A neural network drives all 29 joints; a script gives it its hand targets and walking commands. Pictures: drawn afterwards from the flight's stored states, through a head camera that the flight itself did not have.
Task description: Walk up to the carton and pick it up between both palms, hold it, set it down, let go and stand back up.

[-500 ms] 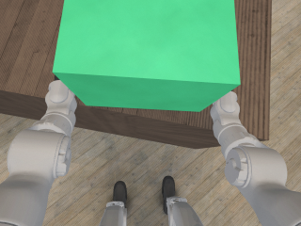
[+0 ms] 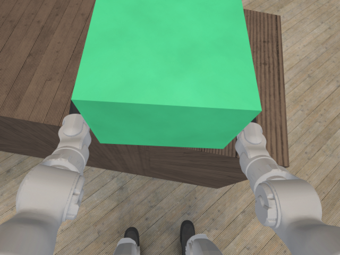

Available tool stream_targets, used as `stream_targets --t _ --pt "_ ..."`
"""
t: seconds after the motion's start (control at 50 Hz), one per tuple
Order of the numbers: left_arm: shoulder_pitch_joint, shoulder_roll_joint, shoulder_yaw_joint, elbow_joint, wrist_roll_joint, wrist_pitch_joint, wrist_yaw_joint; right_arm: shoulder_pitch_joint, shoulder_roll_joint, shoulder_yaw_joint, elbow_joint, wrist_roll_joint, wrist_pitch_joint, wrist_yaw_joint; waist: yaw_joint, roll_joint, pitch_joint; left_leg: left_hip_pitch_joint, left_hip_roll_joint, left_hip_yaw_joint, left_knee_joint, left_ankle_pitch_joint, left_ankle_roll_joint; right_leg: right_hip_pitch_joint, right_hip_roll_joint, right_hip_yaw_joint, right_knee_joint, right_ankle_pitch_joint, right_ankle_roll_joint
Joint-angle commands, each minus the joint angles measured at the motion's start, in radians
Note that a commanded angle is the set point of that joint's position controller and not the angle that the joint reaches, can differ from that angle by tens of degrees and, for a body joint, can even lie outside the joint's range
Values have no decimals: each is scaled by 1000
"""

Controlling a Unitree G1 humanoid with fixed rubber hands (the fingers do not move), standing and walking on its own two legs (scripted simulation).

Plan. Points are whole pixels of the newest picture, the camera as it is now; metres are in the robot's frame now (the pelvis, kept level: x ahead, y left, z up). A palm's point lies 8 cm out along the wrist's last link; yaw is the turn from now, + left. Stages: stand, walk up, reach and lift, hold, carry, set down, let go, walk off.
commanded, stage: reach and lift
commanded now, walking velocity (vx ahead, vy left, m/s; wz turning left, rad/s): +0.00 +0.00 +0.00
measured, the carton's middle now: (167, 72) +0.52 +0.00 +0.02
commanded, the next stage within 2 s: none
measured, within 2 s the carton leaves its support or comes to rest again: neither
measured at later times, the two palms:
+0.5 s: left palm (55, 90) +0.44 +0.22 +0.07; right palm (262, 99) +0.42 -0.18 +0.08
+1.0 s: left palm (49, 72) +0.43 +0.20 +0.13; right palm (276, 99) +0.40 -0.19 +0.10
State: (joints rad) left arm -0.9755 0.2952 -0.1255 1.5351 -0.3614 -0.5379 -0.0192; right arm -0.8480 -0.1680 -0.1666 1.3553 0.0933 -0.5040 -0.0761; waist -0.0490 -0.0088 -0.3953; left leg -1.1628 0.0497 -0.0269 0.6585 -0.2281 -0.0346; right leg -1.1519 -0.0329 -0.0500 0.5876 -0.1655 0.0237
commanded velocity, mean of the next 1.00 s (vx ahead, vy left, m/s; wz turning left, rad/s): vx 0.00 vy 0.00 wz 0.00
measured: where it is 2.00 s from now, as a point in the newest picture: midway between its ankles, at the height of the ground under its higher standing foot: outside the picture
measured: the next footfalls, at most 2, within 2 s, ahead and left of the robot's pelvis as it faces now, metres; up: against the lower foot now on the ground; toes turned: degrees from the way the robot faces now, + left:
none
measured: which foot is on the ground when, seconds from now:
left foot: down 0.00-1.00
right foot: down 0.00-1.00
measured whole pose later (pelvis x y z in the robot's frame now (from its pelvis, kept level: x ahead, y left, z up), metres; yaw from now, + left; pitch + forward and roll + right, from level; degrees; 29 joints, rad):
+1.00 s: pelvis +0.03 +0.01 +0.06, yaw +5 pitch +13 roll -1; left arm -0.69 0.23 0.08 1.01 -0.17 -0.15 -0.01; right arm -0.53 -0.14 -0.15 0.80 0.05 -0.10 -0.10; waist -0.08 0.06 -0.17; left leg -0.38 0.03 -0.07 0.30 -0.15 -0.03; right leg -0.30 -0.04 -0.12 0.13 -0.06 0.03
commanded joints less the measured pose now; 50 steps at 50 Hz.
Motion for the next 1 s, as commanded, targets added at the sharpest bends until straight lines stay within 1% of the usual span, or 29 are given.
stream_targets --t 0.0,0.08,0.1,0.12,0.14,0.18,0.22,0.26,0.28,0.32,0.38,0.4,0.44,0.52,0.54,0.56,0.58,0.6,0.64,0.66,0.72,0.74,0.76,0.8,0.82,0.88,0.9,0.94,0.98 --pt "-511 -622 -135 -241 114 10 -124 -516 661 300 -203 -147 12 190 -1 57 -829 344 -105 47 -1 451 -1 687 90 20 98 486 37" --pt "-530 -643 -140 -302 110 40 -120 -538 681 311 -270 -131 46 169 -3 77 -809 398 -105 40 -5 446 -9 725 97 26 86 453 33" --pt "-536 -656 -146 -337 114 41 -115 -554 690 324 -290 -117 48 165 11 99 -816 407 -107 43 -1 457 -13 736 99 33 80 450 29" --pt "-542 -656 -141 -332 108 42 -116 -567 678 322 -312 -114 54 163 7 101 -819 424 -107 40 0 444 -15 737 98 31 77 442 27" --pt "-546 -665 -141 -346 106 41 -115 -589 690 331 -341 -111 58 161 19 92 -826 428 -105 34 -7 426 -12 733 99 28 76 419 27" --pt "-577 -669 -152 -369 99 47 -109 -603 702 326 -367 -118 82 161 9 106 -798 428 -103 32 -21 376 -15 736 100 18 64 363 25" --pt "-573 -680 -156 -408 93 55 -110 -602 689 326 -404 -111 94 154 3 127 -819 465 -104 31 -25 387 -24 753 104 14 47 352 22" --pt "-584 -681 -145 -410 85 59 -116 -624 706 343 -432 -104 111 148 6 84 -792 441 -110 32 -32 362 -11 790 103 20 47 367 28" --pt "-591 -697 -173 -457 72 59 -114 -602 712 344 -437 -97 124 146 -12 100 -787 464 -107 27 -46 386 -17 814 106 23 38 387 23" --pt "-630 -692 -166 -484 77 62 -115 -622 718 348 -433 -85 141 147 3 122 -771 498 -107 23 -68 380 -17 825 103 27 15 363 21" --pt "-675 -667 -156 -525 90 72 -117 -635 715 331 -440 -98 169 139 -8 133 -715 557 -103 20 -106 374 -20 870 102 22 -28 332 14" --pt "-666 -682 -152 -530 93 78 -118 -654 707 334 -462 -96 170 137 -6 122 -717 576 -104 18 -114 374 -21 878 103 15 -39 331 15" --pt "-648 -684 -126 -498 109 98 -132 -634 690 309 -450 -120 195 133 -12 142 -623 586 -105 12 -163 343 -22 928 91 12 -84 305 6" --pt "-665 -702 -103 -496 135 135 -149 -651 657 253 -451 -148 244 134 -49 160 -522 679 -97 -4 -234 313 -33 951 85 2 -165 235 -11" --pt "-658 -684 -75 -459 158 151 -158 -640 658 238 -430 -156 265 135 -47 145 -438 689 -94 -6 -258 296 -32 959 82 -2 -196 214 -9" --pt "-653 -686 -65 -479 172 165 -161 -626 645 226 -425 -164 281 136 -52 148 -427 720 -92 -7 -273 317 -32 992 82 -2 -216 223 -14" --pt "-634 -675 -48 -500 190 180 -160 -618 633 224 -441 -162 291 132 -42 144 -417 734 -96 -7 -283 343 -35 1020 81 3 -227 248 -12" --pt "-626 -647 -2 -447 208 194 -172 -629 624 191 -442 -191 315 136 -48 119 -334 727 -97 -12 -311 291 -33 1036 78 -11 -251 207 -8" --pt "-579 -636 39 -432 247 224 -173 -586 600 159 -423 -191 349 140 -44 136 -274 767 -89 -15 -349 288 -31 1072 72 -7 -284 195 -12" --pt "-569 -620 56 -430 256 236 -177 -584 588 146 -432 -199 358 137 -48 124 -266 767 -88 -12 -363 280 -31 1087 68 -13 -294 196 -13" --pt "-492 -659 60 -506 281 273 -183 -499 586 155 -478 -183 380 133 -63 154 -291 873 -91 -9 -366 388 -50 1123 71 -16 -316 280 -22" --pt "-480 -672 57 -523 279 276 -186 -515 592 178 -538 -175 376 133 -49 135 -324 883 -91 -10 -355 436 -44 1144 82 -13 -323 314 -23" --pt "-480 -685 31 -578 276 274 -182 -481 602 199 -553 -168 375 135 -56 142 -369 912 -87 -11 -351 486 -46 1164 87 -14 -323 352 -29" --pt "-463 -707 12 -633 272 275 -185 -456 626 251 -623 -148 371 129 -63 97 -419 914 -93 -8 -347 526 -39 1240 90 -9 -324 445 -21" --pt "-452 -729 -16 -675 264 278 -181 -440 639 288 -655 -134 367 126 -64 108 -453 924 -94 -8 -341 574 -36 1255 95 -7 -314 490 -22" --pt "-405 -778 -66 -820 253 288 -167 -388 672 371 -759 -92 355 110 -62 103 -504 895 -107 -4 -323 668 -28 1351 94 15 -290 668 -24" --pt "-350 -813 -107 -877 244 301 -159 -343 688 426 -815 -60 349 104 -71 79 -537 919 -102 -10 -314 742 -28 1413 96 30 -277 758 -29" --pt "-289 -823 -133 -941 220 321 -158 -340 701 506 -940 -25 351 91 -59 35 -548 823 -111 -6 -321 731 -9 1535 88 51 -252 866 -25" --pt "-215 -804 -132 -991 246 363 -155 -321 672 532 -1009 -9 370 80 -59 22 -474 789 -107 -20 -356 663 8 1580 79 59 -253 857 -19"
